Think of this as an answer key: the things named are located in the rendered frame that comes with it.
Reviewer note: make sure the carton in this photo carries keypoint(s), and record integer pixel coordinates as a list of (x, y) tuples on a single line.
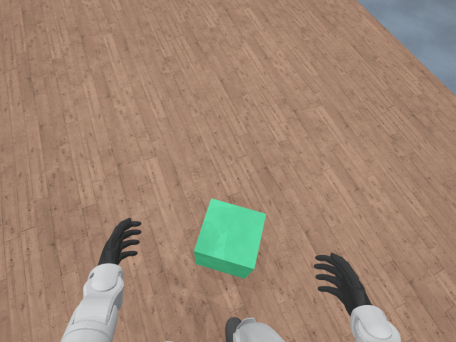
[(229, 238)]

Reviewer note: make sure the right robot foot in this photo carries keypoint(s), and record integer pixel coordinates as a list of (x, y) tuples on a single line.
[(231, 327)]

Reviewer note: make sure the robot left forearm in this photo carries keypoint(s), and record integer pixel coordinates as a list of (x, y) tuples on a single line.
[(96, 317)]

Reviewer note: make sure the robot right shin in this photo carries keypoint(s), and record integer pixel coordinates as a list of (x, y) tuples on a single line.
[(246, 321)]

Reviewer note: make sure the left robot hand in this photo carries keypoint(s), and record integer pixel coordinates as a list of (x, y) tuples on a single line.
[(111, 253)]

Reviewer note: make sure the right robot hand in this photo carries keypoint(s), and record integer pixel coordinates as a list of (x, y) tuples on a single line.
[(350, 290)]

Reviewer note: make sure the robot right forearm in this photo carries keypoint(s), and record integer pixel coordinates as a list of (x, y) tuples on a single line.
[(369, 324)]

